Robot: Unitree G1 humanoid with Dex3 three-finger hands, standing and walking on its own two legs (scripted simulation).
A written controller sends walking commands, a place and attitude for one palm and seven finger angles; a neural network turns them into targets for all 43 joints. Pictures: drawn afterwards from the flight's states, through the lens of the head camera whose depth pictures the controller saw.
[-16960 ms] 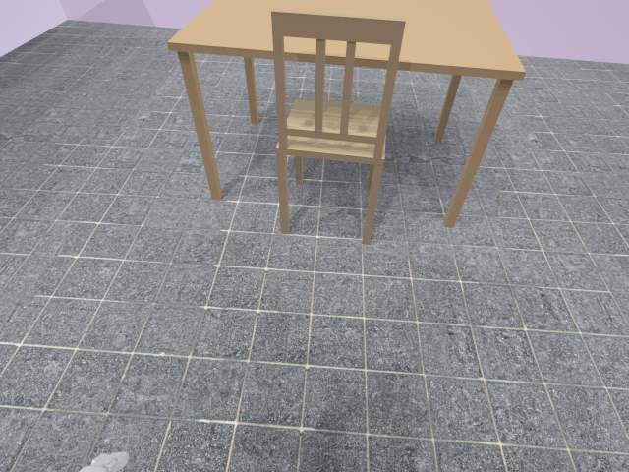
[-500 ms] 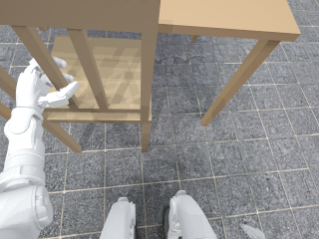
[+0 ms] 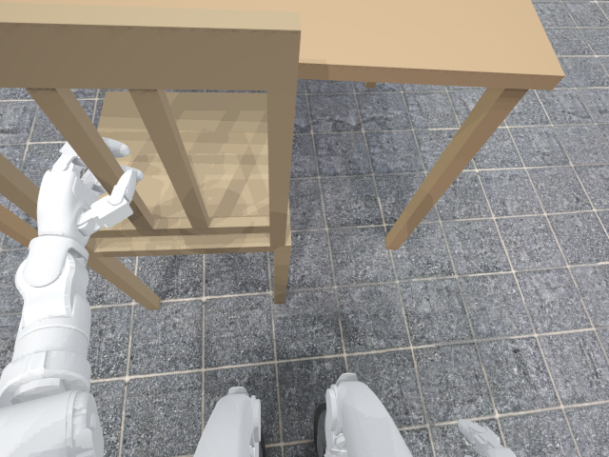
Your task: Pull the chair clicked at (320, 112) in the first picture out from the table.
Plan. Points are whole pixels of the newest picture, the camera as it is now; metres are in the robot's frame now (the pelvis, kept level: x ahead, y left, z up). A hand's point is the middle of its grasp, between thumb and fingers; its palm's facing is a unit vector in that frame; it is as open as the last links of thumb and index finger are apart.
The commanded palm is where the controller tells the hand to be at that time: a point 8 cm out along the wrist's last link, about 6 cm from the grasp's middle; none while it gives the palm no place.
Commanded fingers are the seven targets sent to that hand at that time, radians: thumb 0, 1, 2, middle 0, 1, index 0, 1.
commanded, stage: hook a spindle and tug to test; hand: left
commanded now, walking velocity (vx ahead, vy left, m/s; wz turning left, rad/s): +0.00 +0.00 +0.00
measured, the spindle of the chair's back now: (108, 172) +0.46 +0.25 +0.03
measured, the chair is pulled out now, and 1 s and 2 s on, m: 0.02 0.07 0.12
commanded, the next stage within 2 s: step backward, pulling the chair out in 0.22 s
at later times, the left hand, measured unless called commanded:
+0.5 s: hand (125, 202) +0.42 +0.22 +0.03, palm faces +0.18 -0.97 -0.15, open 5.8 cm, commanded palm +0.39 +0.26 +0.03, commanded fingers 0.00 0.90 0.90 -0.50 -1.45 -0.50 -1.45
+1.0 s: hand (156, 232) +0.38 +0.17 +0.04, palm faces +0.17 -0.97 -0.18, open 5.6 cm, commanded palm +0.35 +0.22 +0.04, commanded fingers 0.00 0.90 0.90 -0.50 -1.45 -0.50 -1.45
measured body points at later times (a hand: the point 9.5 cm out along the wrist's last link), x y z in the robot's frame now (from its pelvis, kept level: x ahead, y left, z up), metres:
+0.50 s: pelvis +0.00 +0.00 +0.05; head +0.13 +0.01 +0.48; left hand +0.40 +0.27 +0.05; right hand +0.09 -0.25 -0.07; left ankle -0.01 +0.09 -0.63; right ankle +0.05 -0.11 -0.63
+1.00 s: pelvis -0.02 +0.00 +0.09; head +0.09 -0.01 +0.53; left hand +0.36 +0.22 +0.05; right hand +0.02 -0.28 -0.04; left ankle +0.00 +0.09 -0.63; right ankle +0.05 -0.11 -0.63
